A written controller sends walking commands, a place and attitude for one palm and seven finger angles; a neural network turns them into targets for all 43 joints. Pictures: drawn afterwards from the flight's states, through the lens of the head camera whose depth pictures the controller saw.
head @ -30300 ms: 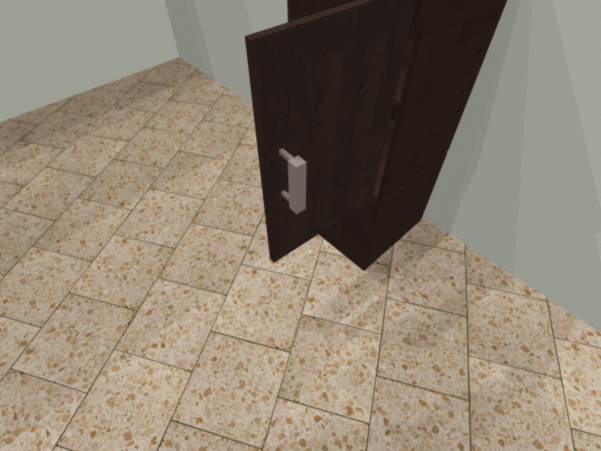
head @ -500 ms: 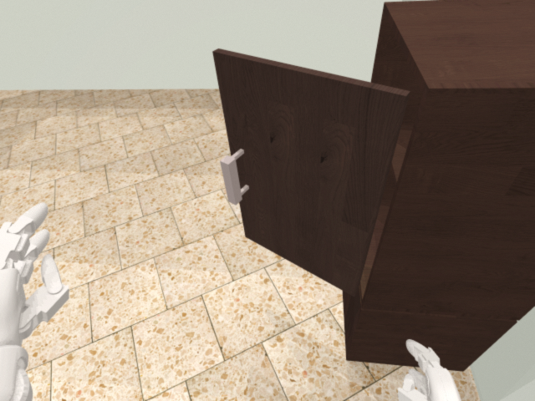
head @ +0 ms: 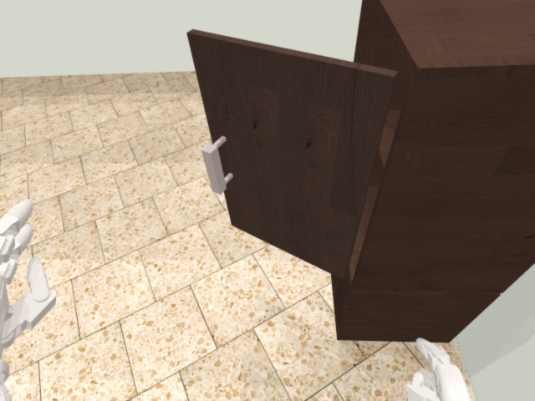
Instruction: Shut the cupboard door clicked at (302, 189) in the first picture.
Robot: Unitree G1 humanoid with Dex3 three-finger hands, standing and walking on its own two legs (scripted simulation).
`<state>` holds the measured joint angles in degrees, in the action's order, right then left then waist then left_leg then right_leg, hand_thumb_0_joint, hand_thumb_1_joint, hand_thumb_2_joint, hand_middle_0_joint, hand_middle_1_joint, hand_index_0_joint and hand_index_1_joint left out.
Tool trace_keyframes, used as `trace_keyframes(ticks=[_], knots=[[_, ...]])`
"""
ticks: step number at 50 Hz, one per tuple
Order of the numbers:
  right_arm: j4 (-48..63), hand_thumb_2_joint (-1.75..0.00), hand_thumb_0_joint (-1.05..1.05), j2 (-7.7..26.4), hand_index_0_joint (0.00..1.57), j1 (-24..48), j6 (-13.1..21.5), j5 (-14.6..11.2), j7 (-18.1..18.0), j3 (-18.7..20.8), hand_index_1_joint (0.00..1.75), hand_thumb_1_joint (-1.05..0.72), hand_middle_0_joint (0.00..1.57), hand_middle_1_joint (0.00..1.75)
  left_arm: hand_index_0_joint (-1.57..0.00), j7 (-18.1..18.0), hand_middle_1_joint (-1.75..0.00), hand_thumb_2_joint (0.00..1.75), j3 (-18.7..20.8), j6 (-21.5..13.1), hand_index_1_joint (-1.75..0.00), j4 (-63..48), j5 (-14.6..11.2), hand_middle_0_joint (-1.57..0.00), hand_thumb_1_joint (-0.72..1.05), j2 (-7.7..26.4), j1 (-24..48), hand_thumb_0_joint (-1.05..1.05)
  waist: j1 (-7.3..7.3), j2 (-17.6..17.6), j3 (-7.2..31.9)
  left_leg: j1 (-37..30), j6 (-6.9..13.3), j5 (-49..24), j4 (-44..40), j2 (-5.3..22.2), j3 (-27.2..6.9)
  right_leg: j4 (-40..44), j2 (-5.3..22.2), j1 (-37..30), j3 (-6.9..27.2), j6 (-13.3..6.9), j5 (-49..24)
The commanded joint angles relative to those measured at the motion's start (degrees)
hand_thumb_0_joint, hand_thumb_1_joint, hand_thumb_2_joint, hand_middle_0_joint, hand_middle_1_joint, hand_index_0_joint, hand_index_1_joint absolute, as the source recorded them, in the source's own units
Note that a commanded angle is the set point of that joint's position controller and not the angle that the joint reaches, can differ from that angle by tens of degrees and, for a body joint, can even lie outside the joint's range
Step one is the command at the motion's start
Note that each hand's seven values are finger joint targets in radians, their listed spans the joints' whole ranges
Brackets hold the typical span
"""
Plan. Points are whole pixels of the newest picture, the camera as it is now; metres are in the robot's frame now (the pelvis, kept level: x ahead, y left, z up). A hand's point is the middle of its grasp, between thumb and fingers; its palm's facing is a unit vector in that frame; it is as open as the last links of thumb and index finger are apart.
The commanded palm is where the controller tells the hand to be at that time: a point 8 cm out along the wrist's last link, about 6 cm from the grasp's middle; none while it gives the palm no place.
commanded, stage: step back with the hand held close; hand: left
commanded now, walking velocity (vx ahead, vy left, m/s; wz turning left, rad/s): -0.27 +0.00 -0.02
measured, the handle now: (220, 164) +0.63 +0.17 -0.04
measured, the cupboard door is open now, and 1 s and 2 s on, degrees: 61 61 61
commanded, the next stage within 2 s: stop stepping back and stand still in 1.08 s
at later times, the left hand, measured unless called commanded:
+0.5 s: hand out of the picture +0.12 +0.29 +0.15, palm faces +0.44 -0.77 -0.47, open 7.4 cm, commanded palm +0.06 +0.32 +0.18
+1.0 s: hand out of the picture +0.02 +0.30 +0.16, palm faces +0.50 -0.73 -0.46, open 7.4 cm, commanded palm -0.05 +0.32 +0.18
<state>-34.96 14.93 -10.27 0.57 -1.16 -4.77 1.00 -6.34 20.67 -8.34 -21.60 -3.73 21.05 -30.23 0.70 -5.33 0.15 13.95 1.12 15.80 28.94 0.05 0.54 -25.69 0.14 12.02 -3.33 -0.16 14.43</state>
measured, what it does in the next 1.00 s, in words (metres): walks backwards: left foot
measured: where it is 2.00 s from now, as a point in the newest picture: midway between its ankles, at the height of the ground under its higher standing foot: outside the picture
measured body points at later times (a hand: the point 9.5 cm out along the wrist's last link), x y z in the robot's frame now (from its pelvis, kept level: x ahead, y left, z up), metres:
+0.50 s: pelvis -0.07 +0.02 -0.02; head -0.07 +0.03 +0.43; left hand +0.09 +0.33 +0.17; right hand +0.10 -0.22 -0.09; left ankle -0.01 +0.10 -0.74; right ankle -0.01 -0.12 -0.74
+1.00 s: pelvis -0.16 +0.01 -0.01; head -0.15 +0.03 +0.43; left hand -0.01 +0.33 +0.19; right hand +0.02 -0.22 -0.09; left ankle -0.08 +0.12 -0.74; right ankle -0.16 -0.12 -0.70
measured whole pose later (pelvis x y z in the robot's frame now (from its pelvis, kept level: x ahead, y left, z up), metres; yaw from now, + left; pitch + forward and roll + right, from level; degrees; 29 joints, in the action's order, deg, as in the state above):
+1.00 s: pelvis -0.16 +0.01 -0.01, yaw +4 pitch +1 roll -3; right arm -35.6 10.3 -11.3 4.3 0.3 -4.6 1.2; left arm -9.3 27.1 -13.2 -28.4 -2.4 25.6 -29.7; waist -0.7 -0.6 0.1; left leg 27.3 1.3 10.0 35.8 2.9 0.0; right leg -53.3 -4.7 25.9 1.3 1.5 22.8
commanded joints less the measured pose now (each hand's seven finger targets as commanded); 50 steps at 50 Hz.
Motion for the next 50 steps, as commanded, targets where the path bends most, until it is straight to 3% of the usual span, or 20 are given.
trace_keyframes(ticks=[1, 4, 7, 19, 20, 21, 28, 30, 32, 33, 35, 36, 39, 41, 42, 43, 44, 45, 46, 50], knots=[[11.13, -0.90, 0.00, 5.26, 0.20, 6.28, 1.35, 0.07, -1.34, 1.84, 0.30, -0.90, 0.20, 0.30, -0.20, -2.28, -0.30, 0.90, 11.04, -3.74, -0.30, -16.46, -0.47, -0.20, 0.90, 14.68, 0.21, 0.00, -0.26, 2.48, 12.25, -3.19, 0.70, -28.25, -2.41, 4.12, -2.72, -2.35, 5.11, -5.48, 3.67, -0.24, -27.36], [12.20, -0.90, 0.00, 5.45, 0.20, 5.54, 0.19, 0.13, -1.79, 2.06, 0.30, -0.90, 0.20, 0.30, -0.20, -2.64, -0.30, 0.90, 12.29, -3.30, -0.30, -17.94, -0.65, -0.20, 0.90, 15.73, -0.05, 0.00, -0.19, 1.40, 13.57, -2.32, 0.65, -34.88, -2.34, 5.41, -3.40, -5.45, 3.29, -6.68, 3.15, 0.42, -29.45], [12.65, -0.90, 0.00, 5.72, 0.20, 5.16, -0.30, 0.14, -1.71, 2.20, 0.30, -0.90, 0.20, 0.30, -0.20, -2.53, -0.30, 0.90, 11.92, -2.78, -0.30, -16.55, -0.76, -0.20, 0.90, 14.73, -1.46, 0.00, -0.26, 1.44, 12.35, 1.44, 0.68, -31.27, -3.08, 6.28, -4.03, -6.27, 3.12, -6.90, 3.84, 0.33, -26.53], [13.33, -0.90, 0.00, 6.92, 0.20, 4.81, 1.60, 0.15, -1.61, 1.88, 0.30, -0.90, 0.20, 0.30, -0.20, -2.85, -0.30, 0.90, 11.80, -5.29, -0.30, -16.84, 1.32, -0.20, 0.90, 13.19, 1.37, 0.00, -0.87, -1.36, 4.36, 30.17, 4.88, 19.35, -12.56, 8.18, -9.03, -10.29, 0.51, -14.59, 5.30, 1.30, -7.91], [13.16, -0.90, 0.00, 7.36, 0.20, 5.33, 1.99, 0.45, -1.80, 1.97, 0.30, -0.90, 0.20, 0.30, -0.20, -2.89, -0.30, 0.90, 13.23, -5.71, -0.30, -17.76, 1.82, -0.20, 0.90, 14.84, 2.75, 0.00, -0.69, -2.34, 4.15, 32.31, 5.42, 21.90, -13.72, 8.72, -9.95, -11.50, -0.27, -16.05, 5.11, 1.57, -7.31], [13.12, -0.90, 0.00, 6.81, 0.20, 4.79, 2.30, 0.40, -1.82, 1.76, 0.30, -0.90, 0.20, 0.30, -0.20, -2.85, -0.30, 0.90, 11.97, -6.01, -0.30, -17.69, 1.91, -0.20, 0.90, 13.22, 2.99, 0.00, -0.82, -2.25, 4.09, 33.67, 5.62, 22.95, -13.73, 8.97, -10.23, -12.63, -0.42, -16.59, 4.86, 1.54, -6.72], [12.26, -0.90, 0.00, 7.34, 0.20, 3.48, 5.05, 0.97, -1.50, 2.22, 0.30, -0.90, 0.20, 0.30, -0.20, -3.15, -0.30, 0.90, 11.99, -7.84, -0.30, -19.48, 3.56, -0.20, 0.90, 12.71, 7.23, 0.00, -0.77, -5.93, 3.18, 39.17, 6.32, 30.64, -13.31, 10.71, -11.70, -17.85, -2.67, -17.73, 5.04, 1.53, -2.40], [11.88, -0.90, 0.00, 7.46, 0.20, 3.36, 5.45, 1.04, -1.19, 2.54, 0.30, -0.90, 0.20, 0.30, -0.20, -3.14, -0.30, 0.90, 13.88, -8.30, -0.30, -18.57, 3.68, -0.20, 0.90, 14.43, 5.17, 0.00, -0.79, -3.45, 3.80, 37.21, 5.62, 29.57, -9.98, 9.49, -10.06, -15.76, -1.79, -15.06, 7.29, 0.81, -1.90], [12.11, -0.90, 0.00, 6.40, 0.20, 3.35, 5.60, 0.88, -0.89, 2.47, 0.30, -0.90, 0.20, 0.30, -0.20, -3.11, -0.30, 0.90, 13.36, -8.94, -0.30, -19.26, 3.03, -0.20, 0.90, 13.89, 4.16, 0.00, -1.06, 1.47, 2.83, 32.73, 4.08, 26.94, -3.61, 6.53, -6.77, -9.57, 0.97, -6.94, 12.53, -0.71, 2.14], [11.55, -0.90, 0.00, 5.81, 0.20, 2.55, 5.61, 1.03, -0.62, 2.61, 0.30, -0.90, 0.20, 0.30, -0.20, -3.29, -0.30, 0.90, 14.03, -9.07, -0.30, -18.34, 2.81, -0.20, 0.90, 14.35, 3.37, 0.00, -1.18, 5.03, 2.34, 29.94, 2.82, 24.02, 2.07, 4.35, -4.81, -3.92, 4.35, -1.87, 17.89, -2.33, 5.48], [9.43, -0.90, 0.00, 4.60, 0.20, 1.54, 5.13, 1.49, 0.36, 2.70, 0.30, -0.90, 0.20, 0.30, -0.20, -3.95, -0.30, 0.90, 13.49, -8.60, -0.30, -18.13, 1.83, -0.20, 0.90, 15.33, 3.63, 0.00, -1.18, 13.05, 3.27, 17.36, -1.09, 13.45, 15.73, 0.45, -0.98, 8.56, 14.48, 11.62, 28.26, -7.37, 13.30], [8.65, -0.90, 0.00, 3.29, 0.20, 2.14, 4.60, 1.45, 0.79, 2.33, 0.30, -0.90, 0.20, 0.30, -0.20, -4.29, -0.30, 0.90, 11.41, -8.11, -0.30, -17.61, 1.62, -0.20, 0.90, 14.29, 4.20, 0.00, -1.17, 17.06, 4.12, 12.13, -1.88, 10.39, 22.07, 0.02, -0.52, 11.44, 17.87, 15.54, 28.32, -9.03, 13.74], [8.34, -0.90, 0.00, 2.78, 0.20, 2.48, 3.97, 1.18, 0.64, 1.86, 0.30, -0.90, 0.20, 0.30, -0.20, -5.02, -0.30, 0.90, 12.23, -7.47, -0.30, -16.91, 1.48, -0.20, 0.90, 15.63, 4.95, 0.00, -1.22, 18.50, 6.25, 8.67, -1.30, 9.98, 19.93, 0.55, -0.06, 9.46, 15.96, 14.53, 20.71, -7.17, 6.64], [7.72, -0.90, 0.00, 3.18, 0.20, 2.19, 3.80, 0.94, -0.03, 1.47, 0.30, -0.90, 0.20, 0.30, -0.20, -5.18, -0.30, 0.90, 11.39, -7.33, -0.30, -16.91, 1.50, -0.20, 0.90, 14.89, 4.59, 0.00, -2.05, 12.38, 3.80, 2.75, -0.53, 5.52, 4.22, 0.90, -0.32, 4.27, 10.62, 18.05, 13.80, -3.57, 5.07], [8.03, -0.90, 0.00, 4.53, 0.20, 2.78, 3.92, 0.88, -0.57, 1.66, 0.30, -0.90, 0.20, 0.30, -0.20, -5.16, -0.30, 0.90, 11.19, -7.67, -0.30, -18.09, 1.23, -0.20, 0.90, 14.55, 4.36, 0.00, -2.07, 3.43, 2.76, 5.80, 1.28, 7.34, -4.87, 4.20, -4.37, -2.92, 5.22, 16.89, 9.89, -1.08, 5.28], [9.03, -0.90, 0.00, 6.56, 0.20, 3.85, 4.51, 0.85, -1.25, 1.93, 0.30, -0.90, 0.20, 0.30, -0.20, -5.27, -0.30, 0.90, 11.45, -8.31, -0.30, -20.09, 1.39, -0.20, 0.90, 13.88, 4.67, 0.00, -1.72, -10.05, 2.72, 17.75, 5.25, 9.82, -13.73, 13.68, -15.34, -17.45, -1.18, 8.16, 4.81, 1.61, 3.60], [8.78, -0.90, 0.00, 5.55, 0.20, 4.29, 5.42, 1.66, -1.51, 2.31, 0.30, -0.90, 0.20, 0.30, -0.20, -5.47, -0.30, 0.90, 13.23, -8.53, -0.30, -20.66, 1.91, -0.20, 0.90, 14.36, 5.55, 0.00, -1.11, -13.65, 4.53, 24.38, 8.34, 8.12, -17.04, 20.31, -20.70, -29.08, -4.24, 2.06, 4.37, 2.24, 5.92], [8.17, -0.90, 0.00, 4.26, 0.20, 3.99, 6.03, 1.73, -1.48, 2.78, 0.30, -0.90, 0.20, 0.30, -0.20, -5.42, -0.30, 0.90, 14.19, -8.76, -0.30, -19.94, 1.80, -0.20, 0.90, 15.74, 5.10, 0.00, -1.12, -10.33, 6.08, 22.69, 9.05, 5.02, -17.08, 21.14, -19.58, -35.85, -4.11, 3.13, 6.00, 1.94, 9.42], [7.80, -0.90, 0.00, 4.55, 0.20, 3.65, 6.80, 1.38, -0.81, 3.63, 0.30, -0.90, 0.20, 0.30, -0.20, -4.82, -0.30, 0.90, 14.75, -9.39, -0.30, -18.85, 1.04, -0.20, 0.90, 15.25, 1.72, 0.00, -0.85, -7.33, 10.81, 22.98, 8.92, 10.20, -17.13, 21.48, -17.38, -39.01, -4.42, -0.43, 7.05, 1.67, 11.05], [7.13, -0.90, 0.00, 4.80, 0.20, 3.81, 8.33, 1.47, 0.37, 3.72, 0.30, -0.90, 0.20, 0.30, -0.20, -3.68, -0.30, 0.90, 13.01, -9.20, -0.30, -23.45, 0.86, -0.20, 0.90, 12.94, 1.34, 0.00, -0.57, -6.35, 9.75, 14.62, 6.53, -0.86, -10.09, 17.39, -9.54, -21.51, -3.47, 0.60, 3.75, 1.85, 9.85]])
